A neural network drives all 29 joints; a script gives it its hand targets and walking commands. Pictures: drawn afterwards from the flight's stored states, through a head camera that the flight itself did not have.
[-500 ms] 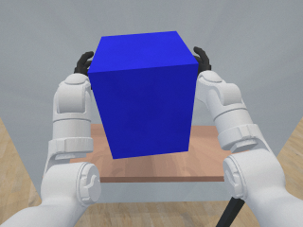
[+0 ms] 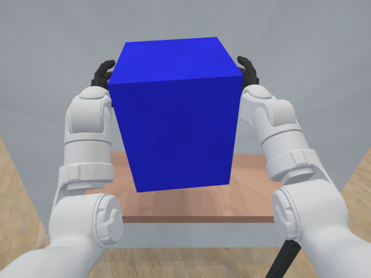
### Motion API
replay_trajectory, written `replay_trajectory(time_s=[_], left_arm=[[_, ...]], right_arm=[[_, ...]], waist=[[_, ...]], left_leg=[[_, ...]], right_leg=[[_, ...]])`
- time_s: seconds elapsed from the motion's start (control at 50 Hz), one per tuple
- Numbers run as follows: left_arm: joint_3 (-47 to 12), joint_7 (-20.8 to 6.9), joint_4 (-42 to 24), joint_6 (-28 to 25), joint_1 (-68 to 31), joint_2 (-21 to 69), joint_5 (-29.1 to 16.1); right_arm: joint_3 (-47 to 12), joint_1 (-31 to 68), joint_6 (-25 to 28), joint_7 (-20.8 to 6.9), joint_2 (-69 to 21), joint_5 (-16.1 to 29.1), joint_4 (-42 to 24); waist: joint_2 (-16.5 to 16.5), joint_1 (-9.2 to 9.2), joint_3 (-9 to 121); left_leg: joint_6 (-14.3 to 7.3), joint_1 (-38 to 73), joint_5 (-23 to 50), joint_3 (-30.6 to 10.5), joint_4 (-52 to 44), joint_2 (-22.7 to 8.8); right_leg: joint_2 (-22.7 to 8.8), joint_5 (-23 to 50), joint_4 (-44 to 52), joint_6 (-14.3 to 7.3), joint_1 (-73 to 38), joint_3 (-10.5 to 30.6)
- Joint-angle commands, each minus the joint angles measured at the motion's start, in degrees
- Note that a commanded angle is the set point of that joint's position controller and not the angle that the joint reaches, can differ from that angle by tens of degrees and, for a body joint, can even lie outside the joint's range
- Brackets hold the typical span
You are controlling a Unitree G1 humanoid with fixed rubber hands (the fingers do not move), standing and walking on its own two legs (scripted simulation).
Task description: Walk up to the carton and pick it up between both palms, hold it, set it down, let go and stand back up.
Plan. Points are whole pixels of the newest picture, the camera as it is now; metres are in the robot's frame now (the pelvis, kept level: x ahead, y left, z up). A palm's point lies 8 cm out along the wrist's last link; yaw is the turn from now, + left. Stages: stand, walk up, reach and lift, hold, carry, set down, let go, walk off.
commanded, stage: hold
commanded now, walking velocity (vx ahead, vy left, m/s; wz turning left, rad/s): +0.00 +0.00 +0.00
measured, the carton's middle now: (177, 113) +0.39 +0.00 +0.24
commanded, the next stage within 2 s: none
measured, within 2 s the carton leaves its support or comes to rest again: neither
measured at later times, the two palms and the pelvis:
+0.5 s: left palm (103, 97) +0.37 +0.15 +0.28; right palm (248, 97) +0.37 -0.14 +0.29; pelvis +0.00 +0.00 +0.00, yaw +0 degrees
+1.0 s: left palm (101, 97) +0.37 +0.15 +0.29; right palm (248, 96) +0.36 -0.14 +0.30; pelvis +0.00 +0.00 +0.00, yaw +0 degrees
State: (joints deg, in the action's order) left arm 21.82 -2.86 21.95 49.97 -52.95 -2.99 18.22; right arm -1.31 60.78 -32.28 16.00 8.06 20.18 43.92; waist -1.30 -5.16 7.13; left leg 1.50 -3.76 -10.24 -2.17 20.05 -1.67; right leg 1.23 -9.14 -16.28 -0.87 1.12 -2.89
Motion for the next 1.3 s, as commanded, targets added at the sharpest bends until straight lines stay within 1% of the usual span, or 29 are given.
replay_trajectory(time_s=[0.0,0.26,0.28,0.3,0.32,0.36,0.42,0.44,0.48,0.56,0.58,0.6,0.64,0.7,0.74,0.82,0.9,0.94,0.96,1.0,1.02,1.04,1.08,1.12,1.14,1.18,1.22,1.24,1.28], left_arm=[[-21.38,-8.34,-7.00,-5.07,-42.38,30.98,-10.81],[-22.12,-8.03,-8.12,-4.91,-42.05,31.62,-11.10],[-22.07,-8.18,-7.47,-4.60,-42.22,31.75,-11.09],[-21.15,-8.38,-6.17,-4.45,-41.34,31.18,-10.90],[-21.27,-8.52,-4.99,-4.37,-41.66,30.87,-10.20],[-19.35,-8.93,-3.73,-4.63,-40.92,31.25,-10.04],[-21.67,-8.47,-7.46,-5.19,-43.48,31.77,-11.15],[-22.20,-8.13,-10.02,-5.26,-42.50,32.64,-11.36],[-22.85,-7.89,-11.31,-4.92,-43.30,31.93,-11.52],[-19.22,-8.27,-5.06,-4.36,-39.49,29.93,-9.27],[-18.61,-8.49,-5.03,-4.46,-39.39,29.96,-9.10],[-19.00,-8.69,-5.63,-4.52,-40.27,29.72,-9.35],[-20.87,-8.68,-8.01,-4.55,-41.90,31.58,-10.57],[-21.69,-8.52,-10.87,-4.57,-40.26,30.48,-12.13],[-19.24,-9.04,-6.00,-3.65,-38.00,28.97,-10.05],[-19.04,-9.95,-4.62,-3.66,-39.77,29.46,-8.71],[-20.24,-9.59,-7.66,-4.16,-40.70,30.38,-9.77],[-18.70,-9.86,-4.35,-4.04,-40.45,29.01,-9.60],[-19.20,-9.75,-5.44,-4.46,-40.91,28.63,-9.96],[-20.31,-9.40,-4.95,-4.73,-42.10,30.75,-10.62],[-21.51,-9.02,-7.39,-5.10,-44.28,32.04,-11.64],[-21.87,-8.65,-6.61,-4.98,-44.11,32.26,-11.59],[-20.67,-8.84,-3.69,-4.99,-43.86,31.52,-10.77],[-20.28,-9.15,-2.96,-5.06,-42.22,30.81,-10.20],[-20.13,-9.01,-4.02,-5.28,-42.22,31.06,-10.56],[-20.29,-8.77,-5.75,-5.47,-41.39,30.68,-10.63],[-19.89,-8.72,-3.47,-4.82,-41.59,31.10,-9.98],[-18.54,-8.77,-1.37,-4.84,-42.24,30.61,-9.43],[-18.03,-8.87,0.39,-4.82,-40.91,31.21,-9.45]], right_arm=[[-10.76,41.10,0.36,-7.05,-36.63,7.79,-15.03],[-11.02,40.75,0.34,-7.22,-36.28,8.12,-15.55],[-9.46,39.44,0.26,-7.28,-35.13,7.94,-14.76],[-9.49,39.87,0.38,-7.23,-35.27,7.53,-15.30],[-8.78,39.88,0.31,-7.38,-34.09,6.50,-14.06],[-8.76,40.70,0.37,-7.53,-34.67,5.89,-14.24],[-9.41,40.59,1.02,-8.01,-35.41,7.35,-15.40],[-11.38,41.26,1.46,-7.94,-36.00,8.09,-18.11],[-11.73,40.31,1.12,-7.80,-35.10,8.67,-18.03],[-10.39,40.83,1.12,-8.12,-35.03,6.78,-16.06],[-10.60,40.81,1.15,-8.15,-35.48,6.41,-16.16],[-10.28,40.38,1.08,-8.18,-35.24,7.00,-15.27],[-11.41,42.49,1.39,-7.60,-36.24,8.00,-18.99],[-13.85,40.87,0.98,-6.46,-36.43,9.87,-22.12],[-12.40,39.13,-0.16,-6.23,-34.92,9.16,-18.69],[-10.14,39.43,-0.21,-6.96,-34.39,6.93,-15.50],[-11.72,39.41,-0.09,-6.98,-35.33,8.58,-17.61],[-11.31,39.64,-0.48,-6.85,-35.23,8.05,-15.73],[-11.46,39.71,-0.36,-6.95,-35.75,8.28,-16.20],[-10.10,42.38,0.24,-7.37,-35.45,7.40,-17.67],[-10.24,44.37,0.90,-7.46,-36.39,7.35,-19.02],[-9.20,41.95,0.74,-7.47,-36.04,6.89,-17.14],[-7.65,40.99,0.60,-7.73,-35.05,5.74,-13.12],[-8.26,40.03,0.60,-7.94,-34.82,6.16,-12.27],[-9.22,42.57,1.12,-7.98,-35.36,6.37,-15.63],[-11.02,41.61,0.95,-7.44,-36.14,7.70,-16.95],[-9.52,42.86,0.62,-7.35,-33.71,7.87,-15.78],[-8.61,42.65,0.48,-7.64,-34.42,7.13,-14.04],[-8.59,43.52,1.10,-8.10,-34.88,6.15,-14.42]], waist=[[3.19,-0.39,14.36],[3.75,-0.49,14.53],[4.83,-1.50,13.07],[4.18,-0.81,13.15],[4.52,-1.59,11.12],[3.54,-0.32,11.72],[5.15,-1.06,15.90],[5.35,-0.20,18.82],[5.40,-1.58,19.09],[1.54,0.88,12.46],[0.06,0.96,13.06],[1.71,0.10,13.31],[2.84,-0.10,16.46],[0.92,-0.96,19.37],[1.01,-0.23,13.58],[2.93,-0.05,9.59],[3.35,-0.46,15.02],[2.60,-0.19,11.63],[1.74,-0.33,12.85],[2.97,-0.76,14.49],[4.31,-0.98,16.11],[5.37,-1.60,14.10],[4.67,-1.83,11.12],[4.19,-1.06,11.69],[3.01,-1.18,14.81],[3.36,-0.66,17.69],[5.08,-1.23,15.10],[4.40,-0.13,11.36],[2.97,0.41,11.18]], left_leg=[[0.98,0.18,10.10,2.47,-2.45,4.42],[1.40,0.59,11.56,2.33,-2.23,4.18],[1.65,0.00,11.26,1.95,-2.55,3.81],[1.14,-0.58,10.42,2.01,-2.84,3.75],[1.45,-2.26,7.88,2.03,-3.73,3.55],[0.89,-3.59,6.52,2.51,-3.77,3.75],[1.49,-1.24,10.64,1.98,-2.87,3.72],[1.64,0.59,16.03,2.07,-1.44,3.85],[2.17,2.86,17.19,1.81,-0.69,3.98],[0.78,-1.89,9.52,2.42,-3.39,3.77],[0.40,-1.82,9.40,2.61,-3.51,3.78],[0.60,-1.15,10.26,2.59,-3.40,3.75],[1.09,0.53,13.93,2.30,-2.01,3.95],[1.39,2.88,18.62,2.33,0.37,4.78],[1.02,1.33,12.80,2.61,-1.43,4.67],[0.98,-1.40,8.41,2.75,-3.68,4.28],[1.43,0.93,14.28,2.48,-1.84,4.35],[0.63,-1.11,10.62,2.88,-2.43,4.50],[0.30,-1.16,9.41,2.70,-3.05,4.37],[0.41,-1.34,7.08,2.31,-3.35,3.99],[0.90,-0.77,8.30,2.12,-2.77,3.95],[1.28,-0.85,8.51,2.36,-2.94,3.97],[1.29,-1.11,6.43,2.27,-3.66,3.63],[0.97,-2.02,6.68,2.23,-3.98,3.56],[0.90,-2.37,8.10,2.13,-3.43,3.88],[1.13,-0.84,13.27,2.41,-1.75,4.49],[1.65,-0.74,10.45,1.88,-2.62,4.19],[1.21,-2.28,6.71,2.08,-3.65,3.82],[0.32,-3.80,4.90,2.46,-4.01,3.76]], right_leg=[[2.80,10.03,1.20,3.64,-6.34,1.23],[3.12,10.29,1.03,3.39,-6.41,1.13],[2.67,10.27,1.15,3.09,-6.89,1.54],[2.54,9.77,1.21,3.17,-7.07,1.38],[2.57,7.72,1.37,3.16,-6.57,1.02],[2.36,6.39,1.15,2.97,-7.73,1.58],[2.73,9.58,0.32,2.98,-8.09,1.26],[2.98,14.12,0.04,3.01,-9.31,1.19],[3.30,14.83,-0.26,3.28,-9.24,0.87],[3.04,8.29,1.28,3.32,-7.57,1.36],[3.00,8.92,1.12,3.82,-8.46,1.24],[3.07,10.29,0.70,3.62,-8.39,1.19],[2.90,13.44,0.46,3.37,-9.85,1.79],[2.96,21.22,-0.45,4.46,-11.41,1.05],[2.74,15.80,1.10,4.32,-9.78,1.57],[2.42,8.61,2.15,3.33,-7.12,1.59],[2.93,14.48,0.85,3.59,-9.43,1.39],[2.18,11.25,1.32,3.81,-8.49,1.91],[1.99,10.65,1.32,3.98,-8.30,1.81],[2.17,7.95,1.23,3.43,-7.65,1.65],[2.32,8.58,0.74,3.07,-7.11,1.60],[2.81,8.12,0.97,2.84,-6.82,0.97],[2.77,5.92,1.28,2.77,-5.48,0.69],[2.77,6.66,1.45,2.82,-6.69,1.34],[2.74,8.28,0.94,2.91,-8.71,1.17],[2.79,13.92,0.28,3.60,-10.08,1.47],[2.77,10.44,0.89,3.07,-8.39,1.13],[2.88,5.94,1.82,2.87,-6.96,0.95],[2.38,3.95,2.02,2.79,-6.84,1.96]])
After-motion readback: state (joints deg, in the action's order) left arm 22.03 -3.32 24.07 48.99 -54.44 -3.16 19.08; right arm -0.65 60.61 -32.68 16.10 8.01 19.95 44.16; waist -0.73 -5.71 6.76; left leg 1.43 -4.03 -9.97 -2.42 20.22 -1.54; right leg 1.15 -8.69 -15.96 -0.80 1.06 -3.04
